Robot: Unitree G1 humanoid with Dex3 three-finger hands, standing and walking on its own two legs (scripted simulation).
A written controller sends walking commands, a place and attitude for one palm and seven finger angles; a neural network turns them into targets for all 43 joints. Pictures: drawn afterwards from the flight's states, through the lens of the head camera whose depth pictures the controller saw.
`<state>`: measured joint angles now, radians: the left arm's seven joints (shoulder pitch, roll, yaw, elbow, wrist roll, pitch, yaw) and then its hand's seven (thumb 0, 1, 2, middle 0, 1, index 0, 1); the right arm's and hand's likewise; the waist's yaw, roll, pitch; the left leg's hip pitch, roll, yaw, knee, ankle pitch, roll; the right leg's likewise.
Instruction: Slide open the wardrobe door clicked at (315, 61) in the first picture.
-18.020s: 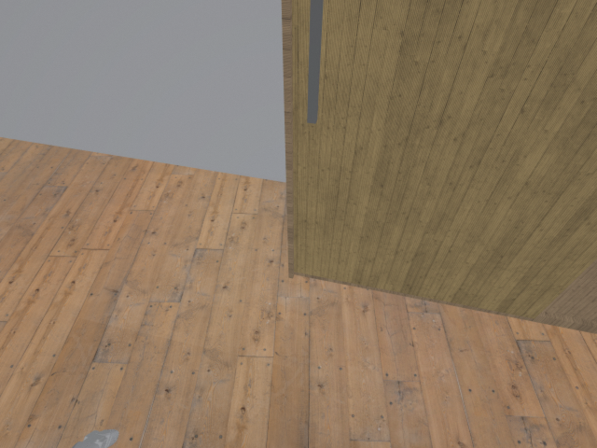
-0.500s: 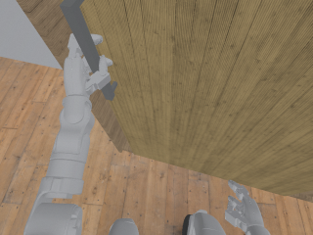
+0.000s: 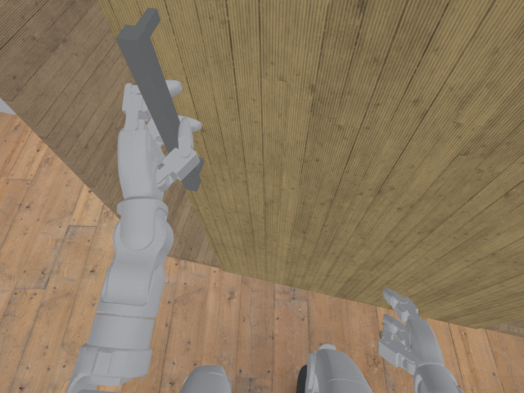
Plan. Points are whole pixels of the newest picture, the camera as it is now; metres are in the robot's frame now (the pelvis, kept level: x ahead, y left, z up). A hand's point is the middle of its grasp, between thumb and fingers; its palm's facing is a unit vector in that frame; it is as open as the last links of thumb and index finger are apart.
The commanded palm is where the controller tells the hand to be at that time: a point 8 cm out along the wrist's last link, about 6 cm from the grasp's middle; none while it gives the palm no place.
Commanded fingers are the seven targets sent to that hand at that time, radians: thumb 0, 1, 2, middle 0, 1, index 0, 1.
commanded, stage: step sideways, sliding the door along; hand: left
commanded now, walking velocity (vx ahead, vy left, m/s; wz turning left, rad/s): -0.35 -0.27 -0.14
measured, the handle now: (176, 120) +0.41 +0.19 +0.14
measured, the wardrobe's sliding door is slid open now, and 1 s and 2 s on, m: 0.25 0.57 0.69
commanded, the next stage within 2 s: stop walking and hold the door there in 1.80 s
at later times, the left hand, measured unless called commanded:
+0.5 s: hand (327, 183) +0.35 -0.01 +0.14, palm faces +0.10 -0.99 -0.05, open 6.9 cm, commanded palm +0.32 -0.02 +0.14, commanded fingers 0.00 0.90 0.90 -0.45 -1.40 -0.45 -1.40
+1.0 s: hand (462, 208) +0.33 -0.16 +0.14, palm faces +0.07 -0.99 -0.08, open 6.8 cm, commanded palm +0.31 -0.17 +0.14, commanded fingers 0.00 0.90 0.90 -0.45 -1.40 -0.45 -1.40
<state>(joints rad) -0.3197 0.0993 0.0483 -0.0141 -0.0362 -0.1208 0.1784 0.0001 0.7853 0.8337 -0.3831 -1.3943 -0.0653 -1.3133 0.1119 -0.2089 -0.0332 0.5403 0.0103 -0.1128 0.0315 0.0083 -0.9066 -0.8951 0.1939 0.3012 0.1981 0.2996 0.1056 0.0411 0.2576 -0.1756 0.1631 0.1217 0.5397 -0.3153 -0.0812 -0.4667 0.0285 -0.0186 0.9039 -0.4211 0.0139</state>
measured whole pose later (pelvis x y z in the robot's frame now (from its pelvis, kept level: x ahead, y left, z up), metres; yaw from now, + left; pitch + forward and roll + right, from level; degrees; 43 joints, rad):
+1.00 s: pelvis -0.09 -0.26 +0.00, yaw -6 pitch -1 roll +0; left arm -0.51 0.17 0.06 0.20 -0.06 -0.05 0.15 0.00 0.78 0.83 -0.35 -1.39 -0.06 -1.31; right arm 0.13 -0.22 -0.05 0.63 0.02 -0.09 -0.02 0.01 -0.91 -0.89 0.20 0.30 0.20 0.30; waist 0.07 0.03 0.21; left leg -0.25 0.15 0.12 0.59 -0.32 -0.06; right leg -0.49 0.01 -0.04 0.92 -0.43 0.01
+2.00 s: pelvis -0.07 -0.56 +0.00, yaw -7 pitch -1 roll -2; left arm -0.47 0.44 0.36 0.37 -0.05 -0.12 0.11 -0.06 0.70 0.86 -0.37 -1.32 -0.08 -1.32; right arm 0.14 -0.20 -0.01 0.60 0.03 -0.09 0.01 0.01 -0.90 -0.89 0.20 0.30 0.20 0.30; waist 0.11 0.05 0.22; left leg -0.15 0.31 0.15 0.59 -0.31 -0.13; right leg -0.33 0.02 -0.08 0.57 -0.17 0.02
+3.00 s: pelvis -0.13 -0.53 +0.00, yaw -15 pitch -2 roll +0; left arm -0.56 0.60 0.42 0.97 -0.01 -0.12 0.15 -0.05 0.69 0.78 -0.29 -1.25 -0.20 -1.33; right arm 0.36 -0.29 0.03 0.76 0.04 -0.05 -0.11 0.01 -0.90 -0.89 0.20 0.30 0.21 0.30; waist -0.05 0.02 -0.01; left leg -0.30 0.03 0.13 0.53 -0.19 0.04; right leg -0.32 -0.03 -0.02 0.49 -0.13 0.02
